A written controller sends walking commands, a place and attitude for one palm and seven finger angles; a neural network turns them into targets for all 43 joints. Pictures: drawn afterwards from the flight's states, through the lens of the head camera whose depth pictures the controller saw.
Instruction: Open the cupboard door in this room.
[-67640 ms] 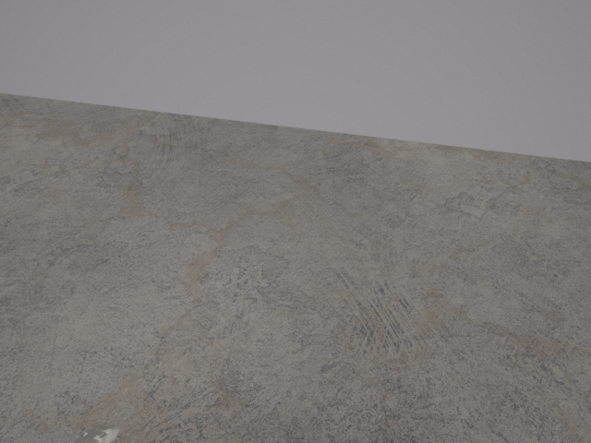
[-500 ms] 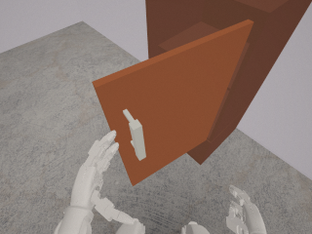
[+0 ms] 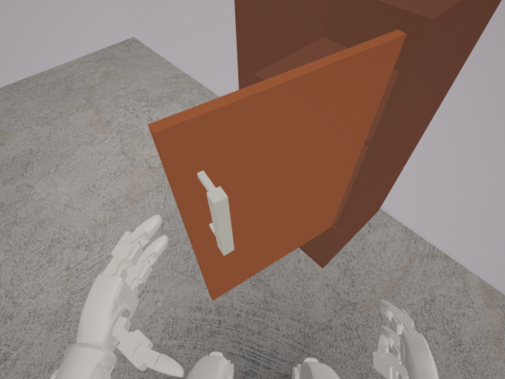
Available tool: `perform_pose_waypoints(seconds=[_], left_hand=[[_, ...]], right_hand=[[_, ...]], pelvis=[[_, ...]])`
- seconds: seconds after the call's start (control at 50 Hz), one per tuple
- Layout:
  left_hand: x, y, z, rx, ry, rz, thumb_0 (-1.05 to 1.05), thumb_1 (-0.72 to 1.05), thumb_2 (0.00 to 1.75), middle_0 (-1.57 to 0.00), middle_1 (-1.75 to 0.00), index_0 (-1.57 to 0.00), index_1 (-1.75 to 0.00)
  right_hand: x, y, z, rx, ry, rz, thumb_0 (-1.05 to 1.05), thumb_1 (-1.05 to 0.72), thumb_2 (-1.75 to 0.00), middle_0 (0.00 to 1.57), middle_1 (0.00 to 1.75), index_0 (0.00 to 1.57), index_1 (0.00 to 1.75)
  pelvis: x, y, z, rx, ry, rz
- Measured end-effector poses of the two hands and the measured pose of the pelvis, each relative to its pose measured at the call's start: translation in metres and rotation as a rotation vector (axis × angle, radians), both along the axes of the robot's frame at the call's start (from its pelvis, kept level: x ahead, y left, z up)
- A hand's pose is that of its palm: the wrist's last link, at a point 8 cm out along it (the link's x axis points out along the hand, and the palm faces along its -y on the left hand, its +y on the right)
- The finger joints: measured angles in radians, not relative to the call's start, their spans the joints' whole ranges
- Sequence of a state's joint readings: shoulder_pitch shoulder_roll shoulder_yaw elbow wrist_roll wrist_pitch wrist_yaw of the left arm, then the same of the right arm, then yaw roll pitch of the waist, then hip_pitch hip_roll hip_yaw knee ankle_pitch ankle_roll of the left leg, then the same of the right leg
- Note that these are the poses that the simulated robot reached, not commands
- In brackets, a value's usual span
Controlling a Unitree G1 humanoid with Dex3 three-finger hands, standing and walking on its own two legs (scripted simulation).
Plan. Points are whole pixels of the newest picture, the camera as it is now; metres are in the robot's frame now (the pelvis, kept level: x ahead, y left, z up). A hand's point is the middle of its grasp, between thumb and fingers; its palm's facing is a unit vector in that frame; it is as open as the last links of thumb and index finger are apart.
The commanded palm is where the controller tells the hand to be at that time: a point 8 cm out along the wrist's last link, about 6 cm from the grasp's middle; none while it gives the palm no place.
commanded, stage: draw the hand back to the body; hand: left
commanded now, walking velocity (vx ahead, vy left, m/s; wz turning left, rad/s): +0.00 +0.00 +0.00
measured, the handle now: (215, 215) +0.35 +0.08 +0.07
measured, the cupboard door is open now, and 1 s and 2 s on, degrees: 79 79 79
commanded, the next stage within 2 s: step back with the hand held close in 1.48 s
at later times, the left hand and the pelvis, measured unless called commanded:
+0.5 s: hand (82, 286) +0.20 +0.20 +0.15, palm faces +0.08 -0.97 -0.24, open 15.7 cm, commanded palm +0.17 +0.26 +0.17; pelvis +0.01 +0.02 +0.04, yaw +0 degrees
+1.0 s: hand out of the picture +0.23 +0.26 +0.23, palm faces +0.39 -0.83 -0.41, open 10.2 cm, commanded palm +0.18 +0.31 +0.25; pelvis +0.03 +0.02 +0.09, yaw -1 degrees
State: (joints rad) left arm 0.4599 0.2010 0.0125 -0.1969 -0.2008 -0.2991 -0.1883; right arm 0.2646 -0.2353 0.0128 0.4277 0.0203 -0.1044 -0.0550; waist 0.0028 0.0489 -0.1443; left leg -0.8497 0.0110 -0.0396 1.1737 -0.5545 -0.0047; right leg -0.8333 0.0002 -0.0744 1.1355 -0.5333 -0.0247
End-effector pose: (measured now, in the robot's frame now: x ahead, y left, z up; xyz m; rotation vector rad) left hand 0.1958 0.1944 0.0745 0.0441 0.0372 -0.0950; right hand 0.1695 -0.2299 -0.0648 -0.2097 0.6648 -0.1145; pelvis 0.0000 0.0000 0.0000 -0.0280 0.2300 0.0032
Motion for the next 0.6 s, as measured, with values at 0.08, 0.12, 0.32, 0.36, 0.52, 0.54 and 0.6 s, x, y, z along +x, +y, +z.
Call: perform_pose_waypoints(seconds=[0.08,0.12,0.32,0.36,0.52,0.54,0.6], left_hand=[[-0.001,0.012,0.018,0.019,-0.016,0.02,-0.01,-0.5,0.3,-0.15,-0.3,-0.16,-0.3],[-0.002,0.017,0.027,0.021,-0.021,0.032,-0.01,-0.5,0.3,-0.15,-0.3,-0.16,-0.3],[-0.013,0.035,0.055,0.027,-0.02,0.033,-0.01,-0.5,0.3,-0.15,-0.3,-0.16,-0.3],[-0.014,0.04,0.06,0.03,-0.028,0.04,-0.01,-0.49,0.31,-0.15,-0.3,-0.16,-0.3],[-0.018,0.06,0.088,0.221,-0.009,0.214,-0.01,-0.37,0.36,-0.16,-0.3,-0.16,-0.3],[-0.019,0.063,0.091,0.242,-0.001,0.245,-0.01,-0.34,0.37,-0.16,-0.3,-0.16,-0.3],[-0.021,0.071,0.099,0.289,0.014,0.316,-0.01,-0.25,0.41,-0.16,-0.3,-0.17,-0.3]], right_hand=[[-0.002,0.005,0.008,0.015,-0.004,-0.017,0.02,-0.91,-0.9,0.2,0.3,0.21,0.29],[-0.003,0.008,0.013,0.022,-0.011,-0.02,0.02,-0.91,-0.9,0.2,0.3,0.21,0.29],[0.005,0.019,0.038,0.021,-0.068,-0.003,0.02,-0.91,-0.9,0.2,0.3,0.21,0.3],[0.008,0.02,0.042,0.02,-0.08,0.002,0.02,-0.91,-0.9,0.2,0.3,0.21,0.3],[0.016,0.029,0.057,0.009,-0.088,0.004,0.02,-0.91,-0.9,0.2,0.3,0.21,0.3],[0.017,0.03,0.058,0.01,-0.084,0.002,0.02,-0.91,-0.9,0.2,0.3,0.21,0.3],[0.017,0.034,0.061,0.009,-0.067,0.005,0.02,-0.91,-0.9,0.2,0.3,0.21,0.3]], pelvis=[[0.002,0.002,0.008,-0.003,-0.024,-0.001],[0.003,0.004,0.012,-0.005,-0.036,0.001],[0.009,0.013,0.03,-0.009,-0.086,0.003],[0.01,0.014,0.032,-0.01,-0.095,0.004],[0.015,0.018,0.047,-0.006,-0.141,-0.006],[0.016,0.018,0.049,-0.005,-0.148,-0.007],[0.019,0.02,0.057,-0.002,-0.17,-0.008]])
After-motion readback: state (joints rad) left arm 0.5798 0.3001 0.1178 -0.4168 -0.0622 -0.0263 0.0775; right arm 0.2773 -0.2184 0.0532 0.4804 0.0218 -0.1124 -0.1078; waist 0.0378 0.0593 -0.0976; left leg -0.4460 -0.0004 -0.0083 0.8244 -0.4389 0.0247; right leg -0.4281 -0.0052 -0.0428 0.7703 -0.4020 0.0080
